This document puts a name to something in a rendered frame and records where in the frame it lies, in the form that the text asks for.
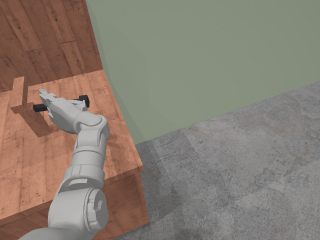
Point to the robot left upper arm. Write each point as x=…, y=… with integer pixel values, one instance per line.
x=74, y=215

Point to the tap lever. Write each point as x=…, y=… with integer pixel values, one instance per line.
x=42, y=107

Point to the robot left hand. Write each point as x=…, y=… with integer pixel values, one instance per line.
x=62, y=112

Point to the left robot forearm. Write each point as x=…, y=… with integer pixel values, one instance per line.
x=89, y=153

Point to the counter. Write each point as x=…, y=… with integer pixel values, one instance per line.
x=51, y=45

